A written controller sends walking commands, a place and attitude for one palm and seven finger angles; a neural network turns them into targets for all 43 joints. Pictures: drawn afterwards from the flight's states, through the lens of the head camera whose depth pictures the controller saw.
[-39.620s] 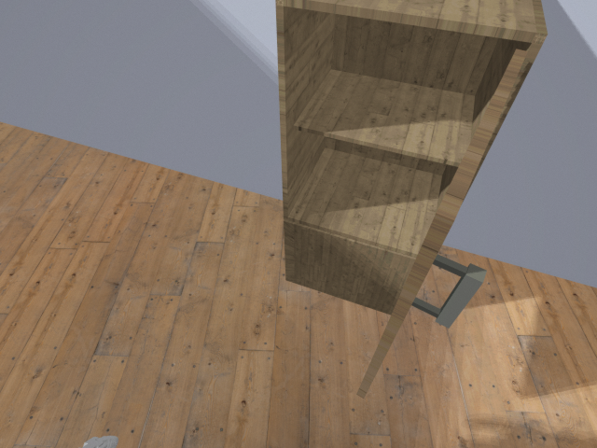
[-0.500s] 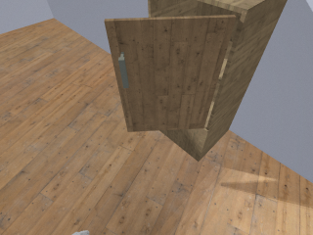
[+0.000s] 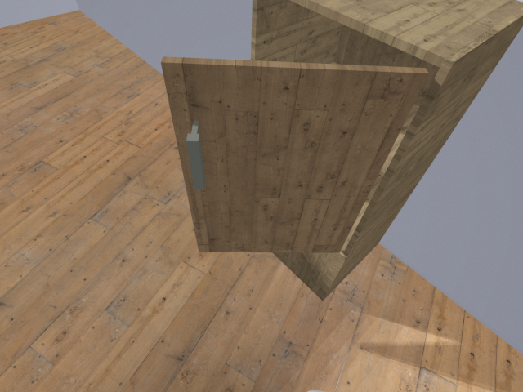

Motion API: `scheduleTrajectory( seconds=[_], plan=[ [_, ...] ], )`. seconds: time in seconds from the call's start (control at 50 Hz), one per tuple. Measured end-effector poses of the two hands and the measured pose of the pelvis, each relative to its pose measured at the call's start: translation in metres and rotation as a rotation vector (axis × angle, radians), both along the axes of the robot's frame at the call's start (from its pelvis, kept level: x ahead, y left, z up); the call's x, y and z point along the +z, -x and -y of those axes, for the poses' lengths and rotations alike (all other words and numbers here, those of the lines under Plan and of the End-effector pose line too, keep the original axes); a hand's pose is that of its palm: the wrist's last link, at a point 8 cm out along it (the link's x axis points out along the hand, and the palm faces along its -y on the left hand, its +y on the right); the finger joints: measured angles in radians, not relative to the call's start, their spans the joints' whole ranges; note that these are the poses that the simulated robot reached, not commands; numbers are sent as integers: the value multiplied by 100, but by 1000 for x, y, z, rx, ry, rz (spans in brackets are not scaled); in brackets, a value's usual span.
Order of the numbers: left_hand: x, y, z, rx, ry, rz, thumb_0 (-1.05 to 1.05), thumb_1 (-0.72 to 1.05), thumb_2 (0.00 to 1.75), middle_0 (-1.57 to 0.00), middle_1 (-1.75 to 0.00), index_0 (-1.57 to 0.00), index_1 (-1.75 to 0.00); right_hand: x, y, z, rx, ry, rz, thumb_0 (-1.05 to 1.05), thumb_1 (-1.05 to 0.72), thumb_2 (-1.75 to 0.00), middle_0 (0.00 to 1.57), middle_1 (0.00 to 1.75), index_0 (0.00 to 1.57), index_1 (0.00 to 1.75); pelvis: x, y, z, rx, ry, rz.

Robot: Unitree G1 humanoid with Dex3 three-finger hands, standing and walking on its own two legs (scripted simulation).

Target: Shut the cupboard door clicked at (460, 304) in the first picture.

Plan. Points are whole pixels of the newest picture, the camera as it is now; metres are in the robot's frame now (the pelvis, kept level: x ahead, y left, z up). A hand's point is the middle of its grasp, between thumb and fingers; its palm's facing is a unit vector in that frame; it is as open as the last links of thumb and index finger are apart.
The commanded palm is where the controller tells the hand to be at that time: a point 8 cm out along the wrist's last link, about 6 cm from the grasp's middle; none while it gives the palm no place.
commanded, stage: come to a stop and stand still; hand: left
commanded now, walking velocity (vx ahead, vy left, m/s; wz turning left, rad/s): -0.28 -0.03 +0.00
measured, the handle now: (197, 155) +0.50 +0.16 +0.05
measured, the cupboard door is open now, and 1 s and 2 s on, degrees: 48 48 48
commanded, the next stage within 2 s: look again from close up in 1.46 s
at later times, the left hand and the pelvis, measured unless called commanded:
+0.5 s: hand out of the picture +0.11 +0.18 -0.18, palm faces +0.07 -0.97 -0.22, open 7.4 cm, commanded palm none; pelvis +0.04 -0.01 -0.01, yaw +3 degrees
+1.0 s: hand out of the picture +0.03 +0.15 -0.17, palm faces +0.03 -0.98 -0.17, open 7.4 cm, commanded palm none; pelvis +0.03 -0.02 +0.00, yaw +1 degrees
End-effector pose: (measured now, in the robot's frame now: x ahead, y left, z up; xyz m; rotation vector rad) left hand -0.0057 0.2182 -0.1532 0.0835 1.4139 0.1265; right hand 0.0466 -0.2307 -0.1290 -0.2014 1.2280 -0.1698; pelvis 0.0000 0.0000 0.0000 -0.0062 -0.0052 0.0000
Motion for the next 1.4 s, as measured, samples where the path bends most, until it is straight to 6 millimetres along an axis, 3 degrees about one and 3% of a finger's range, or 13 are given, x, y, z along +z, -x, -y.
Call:
scheduleTrajectory(
  seconds=[0.14,0.24,0.34,0.44,0.52,0.6,0.7,0.82,1.0,1.14,1.26,1.4],
  plan=[
    [8,-77,7,-23,-84,118,1,93,90,-19,-30,-19,-30,-17,7,24,-39,-38,-151,0,-92,-90,20,30,20,30,-5,-39,28,15,-30,13],
    [13,-106,25,-45,-98,117,1,92,90,-19,-30,-19,-30,-26,-5,37,-72,-72,-197,1,-91,-90,20,30,20,30,-5,-58,41,23,-21,6],
    [17,-122,28,-22,-103,151,0,92,90,-20,-30,-20,-30,-19,-23,45,-47,-41,-200,1,-91,-90,20,30,20,30,-1,-56,40,35,-29,-6],
    [14,-113,12,4,-101,163,0,91,90,-20,-30,-20,-30,-9,-51,44,2,6,-132,1,-91,-90,20,30,20,30,0,-45,27,44,-25,-11],
    [-2,-97,-11,15,-87,151,0,91,90,-20,-30,-20,-30,-4,-67,32,30,42,-24,1,-91,-90,20,30,20,30,-10,-37,10,45,4,-8],
    [-6,-77,-27,34,-74,103,0,91,90,-20,-30,-20,-30,5,-63,11,57,50,-1,1,-91,-90,19,30,20,30,-7,-33,0,39,-1,11],
    [2,-51,-32,49,-59,46,0,91,90,-19,-30,-19,-30,9,-53,-10,61,19,-21,1,-91,-90,20,30,20,30,4,-34,-4,37,6,2],
    [7,-33,-20,24,-53,-19,0,91,90,-19,-30,-19,-30,2,-35,-2,13,4,-60,0,-93,-90,20,30,21,30,5,-34,1,27,1,-10],
    [10,-30,20,-4,-38,-19,0,91,90,-19,-30,-19,-30,-11,7,14,-42,-40,-172,1,-91,-90,20,30,20,30,5,-35,19,22,-9,-1],
    [8,-28,36,3,-34,-32,2,93,90,-20,-30,-20,-30,-11,32,16,-54,-57,-246,1,-91,-90,20,30,20,30,6,-36,31,24,-11,10],
    [9,-24,45,14,-29,-44,1,92,90,-19,-30,-20,-30,-12,41,16,-58,-70,-280,1,-91,-90,20,30,20,30,6,-38,37,26,-11,8],
    [8,-22,54,25,-20,-51,1,92,90,-19,-30,-20,-30,-12,33,18,-55,-71,-268,1,-91,-90,20,30,20,30,5,-42,40,27,-11,9]
  ],
)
